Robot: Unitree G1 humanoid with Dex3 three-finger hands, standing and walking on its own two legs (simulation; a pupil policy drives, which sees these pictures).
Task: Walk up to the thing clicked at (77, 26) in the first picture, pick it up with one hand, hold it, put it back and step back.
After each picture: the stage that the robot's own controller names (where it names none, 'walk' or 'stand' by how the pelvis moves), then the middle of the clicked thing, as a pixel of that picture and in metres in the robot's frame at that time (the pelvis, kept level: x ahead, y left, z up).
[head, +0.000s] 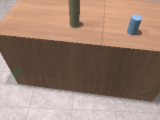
stand; (74, 9) +0.95 +0.09 -0.04
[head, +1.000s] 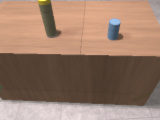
walk; (48, 18) +0.83 +0.27 -0.02
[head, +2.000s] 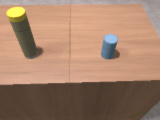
stand; (24, 35) +0.59 +0.29 +0.00
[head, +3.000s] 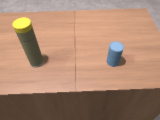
walk; (30, 45) +0.56 +0.27 -0.02
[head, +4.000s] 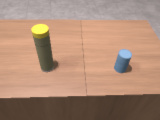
stand; (44, 50) +0.57 +0.21 -0.03
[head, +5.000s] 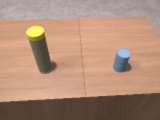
stand; (41, 52) +0.56 +0.22 -0.04
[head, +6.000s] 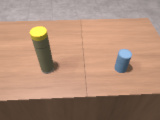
stand; (43, 52) +0.57 +0.22 -0.04
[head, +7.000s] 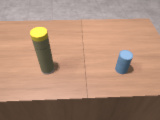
stand; (43, 53) +0.56 +0.21 -0.04
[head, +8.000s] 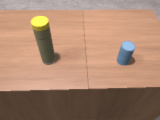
rise first; (44, 43) +0.58 +0.21 -0.04
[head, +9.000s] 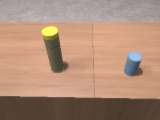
go down; (54, 51) +0.58 +0.20 -0.04
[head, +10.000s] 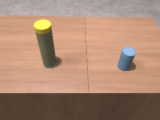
go down; (46, 46) +0.59 +0.19 -0.02
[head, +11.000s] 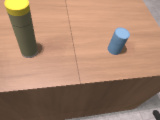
go down; (24, 31) +0.55 +0.19 +0.02
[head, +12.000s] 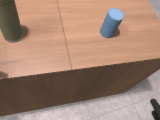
close in; (5, 11) +0.57 +0.21 +0.05
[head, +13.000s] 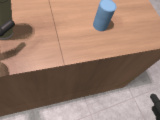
close; out of the picture +0.58 +0.19 +0.07
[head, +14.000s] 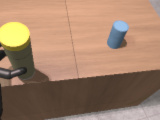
lift; (21, 56) +0.42 +0.18 +0.05
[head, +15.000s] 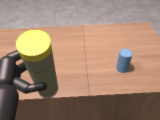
lift; (42, 71) +0.31 +0.13 +0.17
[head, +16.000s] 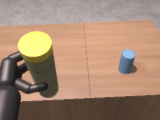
hold; (43, 71) +0.32 +0.13 +0.15
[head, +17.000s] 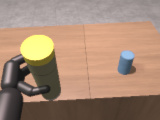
hold; (45, 74) +0.31 +0.12 +0.14
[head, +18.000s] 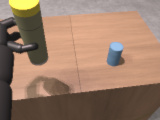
crouch; (33, 35) +0.45 +0.15 +0.16
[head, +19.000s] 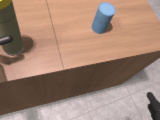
lower; (5, 25) +0.52 +0.17 +0.03
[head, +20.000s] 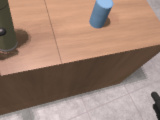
lower; out of the picture +0.53 +0.18 +0.07
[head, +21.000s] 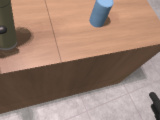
lower; out of the picture +0.53 +0.17 +0.07
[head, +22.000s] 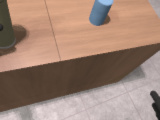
lower; out of the picture +0.54 +0.18 +0.07
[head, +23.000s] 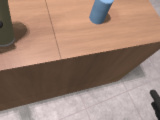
rest; out of the picture +0.54 +0.18 +0.07
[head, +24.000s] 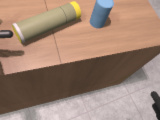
open; (48, 21) +0.59 +0.03 -0.02
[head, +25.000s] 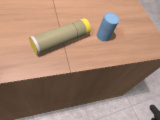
sink last; (61, 35) +0.57 +0.01 -0.05
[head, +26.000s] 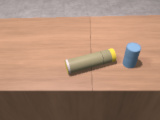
stand; (90, 60) +0.57 +0.02 -0.07
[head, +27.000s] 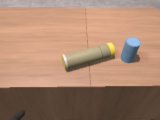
stand; (88, 55) +0.56 +0.01 -0.07
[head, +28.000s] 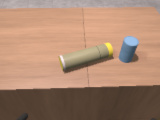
stand; (86, 56) +0.56 +0.01 -0.06
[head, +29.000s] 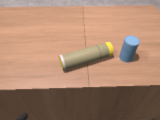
stand; (86, 55) +0.55 +0.01 -0.06
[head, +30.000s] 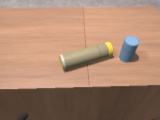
stand; (86, 55) +0.56 +0.01 -0.06
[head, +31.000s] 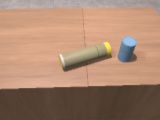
stand; (85, 55) +0.57 +0.02 -0.08
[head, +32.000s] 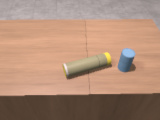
walk; (87, 64) +0.57 +0.01 -0.13
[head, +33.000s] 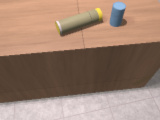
walk; (79, 20) +0.74 +0.05 -0.10
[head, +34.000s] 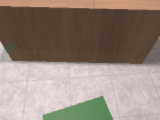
walk; out of the picture +1.10 -0.02 -0.10
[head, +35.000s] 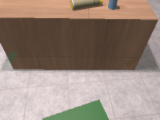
stand; (86, 2) +1.20 +0.02 -0.12
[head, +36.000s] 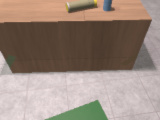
stand; (81, 4) +1.22 +0.04 -0.13
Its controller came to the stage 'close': yes
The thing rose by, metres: 0.21
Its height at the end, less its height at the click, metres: -0.09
